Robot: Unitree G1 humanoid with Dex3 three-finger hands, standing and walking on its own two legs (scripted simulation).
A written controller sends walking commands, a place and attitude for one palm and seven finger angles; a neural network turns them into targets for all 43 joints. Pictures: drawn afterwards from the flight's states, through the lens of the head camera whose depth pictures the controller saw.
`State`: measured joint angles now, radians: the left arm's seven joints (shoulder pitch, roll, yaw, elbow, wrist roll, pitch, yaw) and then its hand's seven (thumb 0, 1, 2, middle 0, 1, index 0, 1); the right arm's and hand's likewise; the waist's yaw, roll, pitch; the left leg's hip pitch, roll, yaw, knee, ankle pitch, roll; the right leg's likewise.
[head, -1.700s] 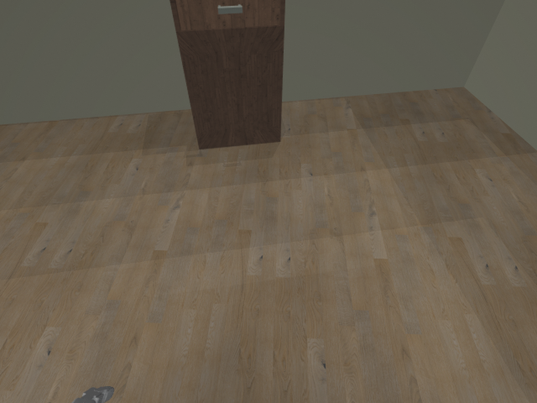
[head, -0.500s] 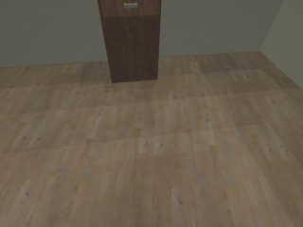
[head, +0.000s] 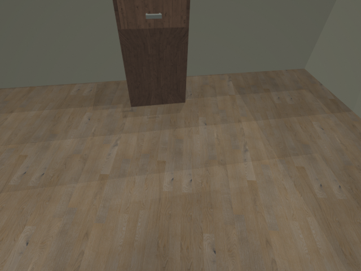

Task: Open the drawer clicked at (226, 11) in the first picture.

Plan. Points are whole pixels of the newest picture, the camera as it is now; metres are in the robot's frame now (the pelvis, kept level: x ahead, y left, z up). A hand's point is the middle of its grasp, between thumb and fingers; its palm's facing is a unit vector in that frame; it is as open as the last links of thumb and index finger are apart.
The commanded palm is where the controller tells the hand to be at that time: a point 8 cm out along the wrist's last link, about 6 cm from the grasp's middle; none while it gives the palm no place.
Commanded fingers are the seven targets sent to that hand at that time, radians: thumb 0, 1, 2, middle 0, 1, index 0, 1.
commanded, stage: walk to a spot facing it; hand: left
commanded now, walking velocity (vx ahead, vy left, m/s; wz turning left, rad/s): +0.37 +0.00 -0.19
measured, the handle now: (153, 15) +1.62 +0.29 +0.00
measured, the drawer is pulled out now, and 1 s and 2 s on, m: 0.00 0.00 0.00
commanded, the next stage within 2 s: turn to face it in 1.82 s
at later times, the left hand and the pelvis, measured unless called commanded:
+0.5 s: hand (133, 227) +0.29 +0.16 -0.19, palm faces -0.15 -0.97 -0.17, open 7.4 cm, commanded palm none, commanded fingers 0.00 0.90 0.90 -0.20 -0.30 -0.20 -0.30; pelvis +0.17 -0.01 -0.02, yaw -6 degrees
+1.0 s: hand (140, 204) +0.37 +0.16 -0.20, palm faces -0.01 -0.99 -0.13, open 7.3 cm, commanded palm none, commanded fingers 0.00 0.90 0.90 -0.20 -0.30 -0.20 -0.30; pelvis +0.40 -0.02 -0.02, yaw -6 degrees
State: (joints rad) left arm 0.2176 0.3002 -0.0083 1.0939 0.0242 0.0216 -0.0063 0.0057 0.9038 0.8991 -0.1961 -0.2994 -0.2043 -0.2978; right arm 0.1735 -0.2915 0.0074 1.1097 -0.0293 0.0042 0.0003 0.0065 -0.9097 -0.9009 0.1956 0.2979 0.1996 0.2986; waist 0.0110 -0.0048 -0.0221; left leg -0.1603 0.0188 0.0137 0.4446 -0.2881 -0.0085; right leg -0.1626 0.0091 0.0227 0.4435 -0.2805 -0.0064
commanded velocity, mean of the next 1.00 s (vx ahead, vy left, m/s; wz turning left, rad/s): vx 0.38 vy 0.00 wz -0.10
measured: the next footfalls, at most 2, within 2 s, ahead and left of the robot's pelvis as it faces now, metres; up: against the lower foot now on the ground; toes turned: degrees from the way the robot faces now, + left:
right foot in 0.54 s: +0.34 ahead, -0.13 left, +0.00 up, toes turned -14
left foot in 0.98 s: +0.52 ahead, +0.09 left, +0.00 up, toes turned +5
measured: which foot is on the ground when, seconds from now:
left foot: down 0.00-0.54, up 0.56-0.96, down 0.98-1.00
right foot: down 0.00-0.22, up 0.24-0.52, down 0.54-0.98, up 1.00-1.00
